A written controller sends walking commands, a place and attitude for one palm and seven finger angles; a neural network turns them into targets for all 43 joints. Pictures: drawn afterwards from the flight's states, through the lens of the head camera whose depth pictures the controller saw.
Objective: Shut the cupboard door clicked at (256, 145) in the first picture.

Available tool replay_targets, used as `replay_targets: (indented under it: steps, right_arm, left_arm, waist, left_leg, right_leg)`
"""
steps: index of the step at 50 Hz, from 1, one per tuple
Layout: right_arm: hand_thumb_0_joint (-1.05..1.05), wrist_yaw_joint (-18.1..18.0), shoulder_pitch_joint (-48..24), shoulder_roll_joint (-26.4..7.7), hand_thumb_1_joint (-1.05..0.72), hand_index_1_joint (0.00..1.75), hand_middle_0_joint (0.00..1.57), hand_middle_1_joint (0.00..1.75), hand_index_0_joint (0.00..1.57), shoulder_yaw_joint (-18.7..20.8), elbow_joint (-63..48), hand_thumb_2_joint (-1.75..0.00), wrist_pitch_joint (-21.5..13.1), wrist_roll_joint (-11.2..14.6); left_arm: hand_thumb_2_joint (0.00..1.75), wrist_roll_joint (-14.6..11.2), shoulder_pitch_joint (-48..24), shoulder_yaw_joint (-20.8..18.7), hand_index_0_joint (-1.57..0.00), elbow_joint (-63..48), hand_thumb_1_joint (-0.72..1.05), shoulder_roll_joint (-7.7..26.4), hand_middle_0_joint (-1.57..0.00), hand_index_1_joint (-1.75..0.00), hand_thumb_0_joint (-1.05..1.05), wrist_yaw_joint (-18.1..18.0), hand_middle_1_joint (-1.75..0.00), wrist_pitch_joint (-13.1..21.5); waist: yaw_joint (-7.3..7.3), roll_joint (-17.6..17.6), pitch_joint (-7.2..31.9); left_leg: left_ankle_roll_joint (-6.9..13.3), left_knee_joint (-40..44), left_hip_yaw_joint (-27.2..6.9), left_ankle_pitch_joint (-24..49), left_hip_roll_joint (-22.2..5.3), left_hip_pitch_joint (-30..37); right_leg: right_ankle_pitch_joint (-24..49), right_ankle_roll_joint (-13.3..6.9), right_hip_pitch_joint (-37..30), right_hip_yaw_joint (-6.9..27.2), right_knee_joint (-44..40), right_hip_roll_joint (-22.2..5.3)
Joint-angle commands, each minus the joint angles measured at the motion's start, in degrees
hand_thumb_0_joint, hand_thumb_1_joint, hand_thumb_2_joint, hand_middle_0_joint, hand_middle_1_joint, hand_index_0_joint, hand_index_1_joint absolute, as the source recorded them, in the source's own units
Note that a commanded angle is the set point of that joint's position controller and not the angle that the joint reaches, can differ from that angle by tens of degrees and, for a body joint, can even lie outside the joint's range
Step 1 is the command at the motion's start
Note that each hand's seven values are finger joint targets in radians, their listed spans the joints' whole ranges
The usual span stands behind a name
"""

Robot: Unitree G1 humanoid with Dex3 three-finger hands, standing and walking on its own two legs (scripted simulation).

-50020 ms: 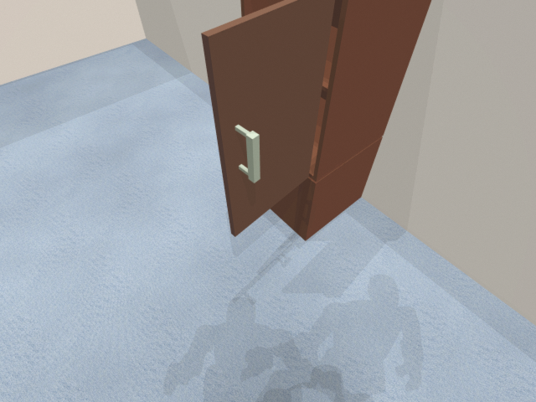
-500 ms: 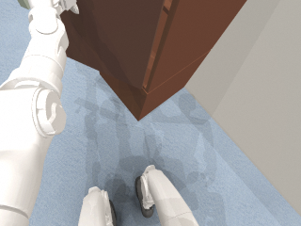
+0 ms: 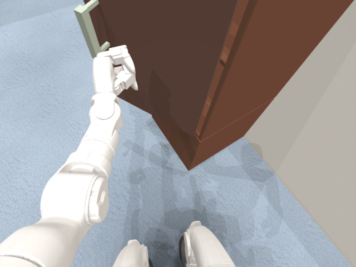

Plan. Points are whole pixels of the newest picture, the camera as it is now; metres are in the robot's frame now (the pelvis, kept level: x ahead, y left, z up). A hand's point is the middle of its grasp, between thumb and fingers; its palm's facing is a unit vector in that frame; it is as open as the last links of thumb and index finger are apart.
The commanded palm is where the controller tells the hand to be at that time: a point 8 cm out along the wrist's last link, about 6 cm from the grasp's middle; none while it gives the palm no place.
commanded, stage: pull the fist back off the door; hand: left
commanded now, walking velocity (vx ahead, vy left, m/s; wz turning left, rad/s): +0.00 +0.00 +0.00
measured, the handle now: (95, 31) +0.67 +0.12 +0.06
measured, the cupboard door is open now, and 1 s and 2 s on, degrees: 28 28 28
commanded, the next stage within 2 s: draw the hand back to the body in 0.10 s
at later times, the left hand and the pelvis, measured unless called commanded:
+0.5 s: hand (108, 95) +0.44 +0.08 +0.10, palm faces +0.03 -1.00 -0.04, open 3.1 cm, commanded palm +0.40 +0.14 +0.12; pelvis +0.01 -0.01 +0.03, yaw -1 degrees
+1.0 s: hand (6, 157) +0.31 +0.18 +0.18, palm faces +0.16 -0.96 -0.22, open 3.3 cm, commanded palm +0.26 +0.23 +0.20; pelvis +0.02 +0.00 +0.08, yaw +2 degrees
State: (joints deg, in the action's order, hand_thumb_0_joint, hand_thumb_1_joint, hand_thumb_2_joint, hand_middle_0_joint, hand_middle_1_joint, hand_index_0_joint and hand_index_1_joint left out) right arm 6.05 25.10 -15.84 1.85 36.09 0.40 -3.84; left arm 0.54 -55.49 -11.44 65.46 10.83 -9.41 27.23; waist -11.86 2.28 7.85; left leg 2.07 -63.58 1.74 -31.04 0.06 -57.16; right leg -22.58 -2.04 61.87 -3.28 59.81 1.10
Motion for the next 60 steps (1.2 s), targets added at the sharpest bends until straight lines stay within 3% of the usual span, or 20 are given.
replay_targets:
  steps: [1,3,6,8,10,11,13,15,19,21,23,27,30,36,37,41,45,50,56,60]
  right_arm:
    - [0.0,-0.4,8.91,-7.71,-0.9,0.3,0.2,0.3,0.2,3.39,-2.17,-0.9,0.41,0.67]
    - [0.0,-0.76,7.86,-7.57,-0.9,0.3,0.2,0.3,0.2,3.41,-1.97,-0.9,0.81,0.72]
    - [0.0,-1.3,6.32,-7.19,-0.9,0.3,0.2,0.3,0.2,3.24,-1.35,-0.9,0.86,0.67]
    - [0.0,-1.68,5.4,-7.42,-0.9,0.3,0.2,0.3,0.2,2.88,-0.93,-0.9,0.83,0.47]
    - [0.0,-2.04,4.88,-7.49,-0.9,0.3,0.2,0.3,0.2,2.65,-0.95,-0.9,0.67,0.3]
    - [0.0,-2.01,4.32,-7.26,-0.9,0.3,0.2,0.3,0.2,2.53,-0.97,-0.9,0.68,0.31]
    - [0.0,-1.92,3.78,-7.57,-0.9,0.3,0.2,0.3,0.2,2.51,-2.77,-0.9,0.9,0.62]
    - [0.0,-1.96,3.5,-7.0,-0.9,0.3,0.2,0.3,0.2,2.32,-5.07,-0.9,1.49,1.26]
    - [0.0,-2.75,1.87,-6.29,-0.9,0.3,0.2,0.3,0.2,2.29,-9.49,-0.9,2.35,3.54]
    - [0.0,-3.57,0.71,-6.04,-0.9,0.3,0.2,0.3,0.2,2.09,-9.97,-0.9,2.25,4.53]
    - [0.0,-4.52,-0.7,-5.95,-0.9,0.3,0.2,0.3,0.2,2.05,-10.12,-0.9,1.56,5.0]
    - [0.0,-5.82,-3.69,-5.29,-0.9,0.3,0.2,0.3,0.2,1.47,-9.8,-0.9,-0.43,5.72]
    - [0.0,-6.28,-6.33,-5.14,-0.9,0.3,0.2,0.3,0.2,0.77,-10.05,-0.9,-1.28,6.49]
    - [0.0,-7.57,-12.11,-5.04,-0.9,0.3,0.2,0.3,0.2,-0.2,-13.07,-0.9,-2.82,7.46]
    - [0.0,-8.71,-15.38,-3.25,-0.9,0.3,0.2,0.3,0.2,0.19,-13.7,-0.9,-1.35,7.43]
    - [0.0,-10.9,-18.27,-2.76,-0.9,0.3,0.2,0.3,0.2,-1.03,-13.67,-0.9,-0.3,7.21]
    - [0.0,-11.42,-18.98,-2.43,-0.9,0.3,0.2,0.3,0.2,-1.72,-13.61,-0.9,-0.98,6.57]
    - [0.0,-10.8,-19.57,-2.46,-0.9,0.3,0.2,0.3,0.2,-2.29,-13.51,-0.9,-2.39,5.65]
    - [0.0,-10.34,-20.4,-2.41,-0.9,0.3,0.2,0.3,0.2,-2.41,-12.99,-0.9,-3.45,4.86]
    - [0.0,-10.14,-20.66,-2.24,-0.9,0.3,0.2,0.3,0.2,-2.3,-12.44,-0.9,-4.5,4.6]
  left_arm:
    - [0.9,0.15,-21.68,4.19,-1.3,-14.58,0.9,0.83,-1.3,-1.5,0.0,-0.57,-1.5,4.79]
    - [0.9,0.18,-24.02,4.41,-1.3,-15.53,0.9,0.89,-1.3,-1.5,0.0,-1.29,-1.5,4.96]
    - [0.9,0.97,-27.35,6.89,-1.3,-15.24,0.9,-1.36,-1.3,-1.5,0.0,-2.48,-1.5,5.93]
    - [0.9,1.29,-28.36,4.78,-1.3,-12.34,0.9,1.23,-1.3,-1.5,0.0,-3.42,-1.5,5.98]
    - [0.9,1.71,-29.73,3.41,-1.3,-11.94,0.9,3.1,-1.3,-1.5,0.0,-3.7,-1.5,6.46]
    - [0.9,1.87,-28.52,4.68,-1.3,-10.31,0.9,1.53,-1.3,-1.5,0.0,-3.45,-1.5,6.2]
    - [0.9,1.08,-21.39,-0.38,-1.3,-12.93,0.9,6.57,-1.3,-1.5,0.0,-2.89,-1.5,6.02]
    - [0.9,0.03,-14.41,0.0,-1.3,-17.37,0.9,6.14,-1.3,-1.5,0.0,-1.08,-1.5,4.98]
    - [0.9,-3.46,-0.67,1.37,-1.3,-29.46,0.9,4.9,-1.3,-1.5,0.0,2.73,-1.5,0.75]
    - [0.9,-5.44,2.25,2.49,-1.3,-34.17,0.9,4.16,-1.3,-1.5,0.0,4.22,-1.5,-1.31]
    - [0.9,-6.75,3.63,2.72,-1.3,-40.77,0.9,4.81,-1.3,-1.5,0.0,5.39,-1.5,-1.9]
    - [0.9,-7.76,9.82,6.37,-1.3,-48.07,0.9,3.33,-1.3,-1.5,0.0,8.08,-1.5,-2.38]
    - [0.9,-8.68,18.24,6.36,-1.3,-48.41,0.9,4.33,-1.3,-1.5,0.0,10.47,-1.5,-4.93]
    - [0.9,-11.76,26.72,4.33,-1.16,-58.54,0.9,7.22,-1.16,-1.35,0.0,13.21,-1.35,-9.46]
    - [0.9,-6.82,28.47,7.0,-1.13,-62.11,0.9,10.79,-1.13,-1.32,0.0,10.22,-1.32,-11.53]
    - [0.9,-5.7,35.67,6.33,-1.02,-68.18,0.9,10.45,-1.02,-1.2,0.0,6.38,-1.2,-16.56]
    - [0.9,-5.01,42.5,5.32,-0.92,-75.21,0.9,10.88,-0.92,-1.08,0.0,5.32,-1.08,-19.17]
    - [0.9,-4.57,51.61,4.33,-0.78,-82.81,0.9,10.79,-0.78,-0.93,0.0,4.91,-0.93,-21.34]
    - [0.9,-4.15,58.46,-0.45,-0.61,-89.69,0.9,13.45,-0.61,-0.75,0.0,4.18,-0.75,-22.39]
    - [0.9,-4.2,62.95,-4.73,-0.5,-94.25,0.9,15.82,-0.5,-0.63,0.0,3.4,-0.63,-22.12]
  waist:
    - [-0.34,1.1,28.76]
    - [-0.96,-0.4,27.02]
    - [-2.06,0.64,25.43]
    - [-2.2,-1.17,24.35]
    - [-1.93,-0.08,26.54]
    - [-2.09,0.16,26.51]
    - [2.26,0.98,31.78]
    - [4.43,0.26,35.24]
    - [6.9,-5.91,31.98]
    - [6.45,-9.35,25.65]
    - [6.65,-9.13,23.55]
    - [6.61,-4.67,18.03]
    - [8.03,-1.66,12.34]
    - [10.54,-3.41,9.76]
    - [11.6,-5.2,11.44]
    - [11.81,-3.64,4.58]
    - [12.38,-0.29,4.26]
    - [12.71,-0.41,0.64]
    - [13.31,0.06,-1.37]
    - [14.05,2.77,-0.93]
  left_leg:
    - [-1.58,6.97,-3.67,26.48,-0.21,17.9]
    - [-1.34,7.3,-3.42,24.25,0.04,16.49]
    - [-1.46,7.26,-4.07,22.76,0.06,17.6]
    - [-1.17,7.29,-3.98,19.26,0.54,14.7]
    - [-1.24,7.07,-4.1,19.78,0.81,14.77]
    - [-1.3,6.93,-4.01,19.94,0.78,14.84]
    - [-1.55,8.05,-3.32,23.13,0.98,16.55]
    - [-1.64,9.31,-2.58,28.15,0.85,18.71]
    - [-0.85,14.16,-0.48,26.46,0.86,17.91]
    - [-0.42,16.9,0.14,21.79,0.86,17.26]
    - [-0.1,18.79,0.56,19.15,1.04,19.23]
    - [-0.08,22.01,0.23,17.45,0.76,24.99]
    - [-0.35,24.52,0.14,15.28,0.84,26.48]
    - [-0.21,28.18,-0.63,15.62,0.81,30.34]
    - [-0.27,31.15,-0.42,15.96,0.89,32.29]
    - [-0.04,35.36,-0.95,18.33,0.24,37.37]
    - [-0.37,38.7,-1.58,25.09,-0.34,44.05]
    - [-1.01,41.43,-2.16,31.51,-1.05,48.11]
    - [-1.73,42.92,-2.65,33.84,-1.17,49.42]
    - [-2.28,43.44,-3.18,34.2,-1.14,49.62]
  right_leg:
    - [22.44,0.87,-21.35,2.03,-5.32,0.23]
    - [21.68,1.05,-22.09,2.18,-5.72,0.05]
    - [19.64,1.05,-19.12,1.91,-5.43,-0.2]
    - [17.47,1.11,-19.84,2.28,-5.71,-0.27]
    - [17.97,1.05,-20.21,2.4,-4.9,-0.57]
    - [18.07,1.02,-19.67,2.36,-4.81,-0.53]
    - [21.06,0.6,-25.43,2.78,-4.7,-0.48]
    - [26.34,0.59,-30.88,3.01,-5.11,-0.43]
    - [29.63,0.68,-41.91,3.85,-10.34,0.04]
    - [26.51,1.26,-43.52,4.11,-14.17,0.03]
    - [23.19,1.49,-45.02,4.69,-17.01,-0.16]
    - [19.03,1.34,-43.44,3.86,-20.0,-0.37]
    - [14.82,1.02,-42.56,3.7,-22.33,-0.86]
    - [13.13,0.93,-46.61,3.42,-24.89,-1.35]
    - [10.5,1.18,-51.75,6.79,-28.13,-3.05]
    - [12.57,1.11,-53.55,5.34,-32.04,-2.87]
    - [19.85,0.6,-57.13,3.19,-33.16,-2.43]
    - [23.84,0.49,-58.63,1.81,-35.59,-1.96]
    - [23.99,0.53,-60.06,1.25,-37.23,-1.73]
    - [22.83,0.42,-61.45,1.25,-37.56,-1.76]
